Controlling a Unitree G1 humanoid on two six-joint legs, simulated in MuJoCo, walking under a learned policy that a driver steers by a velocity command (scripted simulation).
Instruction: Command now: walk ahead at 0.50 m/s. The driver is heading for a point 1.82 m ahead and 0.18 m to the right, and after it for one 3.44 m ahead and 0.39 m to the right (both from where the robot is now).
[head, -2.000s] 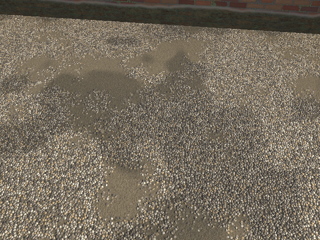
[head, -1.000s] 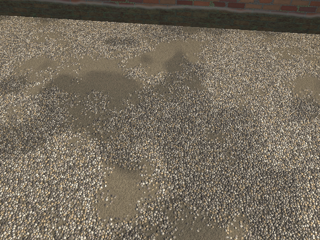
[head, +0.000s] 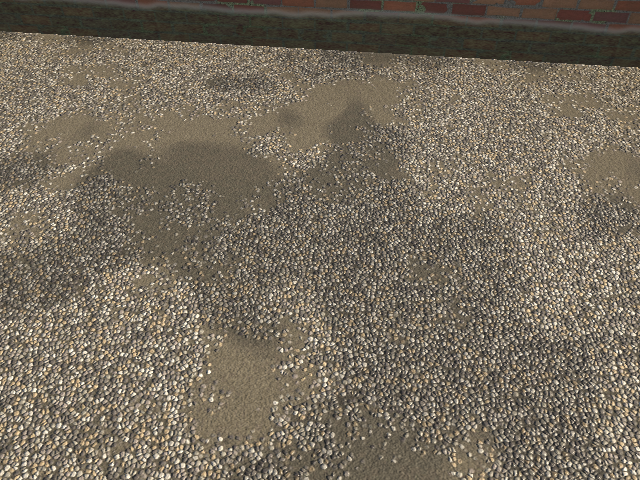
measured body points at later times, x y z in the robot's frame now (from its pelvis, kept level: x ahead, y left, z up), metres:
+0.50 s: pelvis +0.00 +0.00 +0.00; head -0.01 +0.00 +0.45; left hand +0.19 +0.20 -0.09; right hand +0.19 -0.20 -0.08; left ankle -0.02 +0.09 -0.72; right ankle -0.05 -0.12 -0.72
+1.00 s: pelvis +0.00 +0.00 +0.02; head +0.00 +0.01 +0.47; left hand +0.16 +0.22 -0.09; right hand +0.15 -0.22 -0.09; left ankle -0.02 +0.09 -0.72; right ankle -0.05 -0.12 -0.72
